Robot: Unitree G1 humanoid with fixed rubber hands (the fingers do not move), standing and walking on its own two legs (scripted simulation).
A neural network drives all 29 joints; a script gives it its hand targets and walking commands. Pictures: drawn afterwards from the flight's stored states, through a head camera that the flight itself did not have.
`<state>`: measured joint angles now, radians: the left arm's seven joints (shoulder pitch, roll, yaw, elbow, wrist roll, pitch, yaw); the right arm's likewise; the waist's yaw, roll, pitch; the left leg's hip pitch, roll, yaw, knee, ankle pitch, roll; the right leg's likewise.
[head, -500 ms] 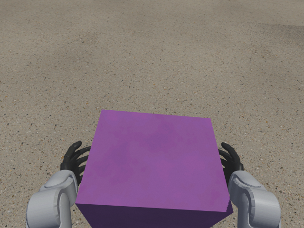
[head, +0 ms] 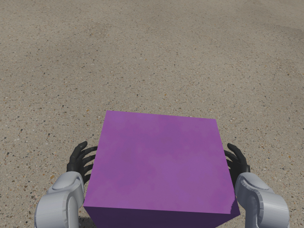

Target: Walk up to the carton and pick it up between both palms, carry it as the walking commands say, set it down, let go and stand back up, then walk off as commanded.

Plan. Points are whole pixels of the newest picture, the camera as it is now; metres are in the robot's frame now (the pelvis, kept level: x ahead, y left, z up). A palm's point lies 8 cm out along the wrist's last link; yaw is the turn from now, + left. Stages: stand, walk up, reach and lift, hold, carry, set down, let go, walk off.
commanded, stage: carry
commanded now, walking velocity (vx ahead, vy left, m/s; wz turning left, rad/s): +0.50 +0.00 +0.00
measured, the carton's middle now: (156, 176) +0.26 -0.01 -0.01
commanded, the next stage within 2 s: none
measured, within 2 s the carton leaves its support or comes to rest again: neither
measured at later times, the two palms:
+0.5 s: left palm (122, 51) +0.64 +0.13 +0.12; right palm (229, 75) +0.57 -0.24 +0.11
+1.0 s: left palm (122, 13) +0.91 +0.15 +0.13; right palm (207, 27) +0.88 -0.21 +0.12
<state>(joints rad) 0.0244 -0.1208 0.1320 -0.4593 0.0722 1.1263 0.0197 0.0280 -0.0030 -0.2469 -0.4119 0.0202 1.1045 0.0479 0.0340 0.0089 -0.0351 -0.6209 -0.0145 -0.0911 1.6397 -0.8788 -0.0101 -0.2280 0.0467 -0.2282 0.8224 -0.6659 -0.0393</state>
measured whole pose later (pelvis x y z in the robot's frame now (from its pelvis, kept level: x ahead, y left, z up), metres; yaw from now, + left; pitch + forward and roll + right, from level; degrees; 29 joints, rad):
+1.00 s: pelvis +0.66 -0.02 +0.06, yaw -4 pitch +5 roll +1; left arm -0.03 -0.03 0.21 -0.41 -0.01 1.18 -0.02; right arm 0.02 0.09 -0.19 -0.42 -0.06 1.13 0.00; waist 0.01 -0.01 -0.10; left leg -0.27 0.04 0.17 0.48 -0.29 0.02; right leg -0.49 -0.05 -0.05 0.95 -0.43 0.00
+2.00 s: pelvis +1.23 -0.10 +0.05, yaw -3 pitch +4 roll -2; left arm 0.00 -0.12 0.20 -0.52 0.06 1.17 0.02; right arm -0.06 0.01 -0.20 -0.41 -0.02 1.15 0.05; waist 0.04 0.02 -0.01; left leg -0.42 0.05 0.07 0.58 -0.20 0.02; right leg -0.23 0.00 -0.19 0.51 -0.34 -0.03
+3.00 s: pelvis +1.66 -0.17 +0.01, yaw -7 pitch +3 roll +2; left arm 0.04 -0.07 0.20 -0.40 0.08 1.05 -0.01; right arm -0.05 0.07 -0.18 -0.27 -0.07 1.02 0.04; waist 0.02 -0.06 -0.05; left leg -0.27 -0.02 0.13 0.84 -0.61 0.05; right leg -0.28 -0.02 -0.08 1.09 -0.60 -0.02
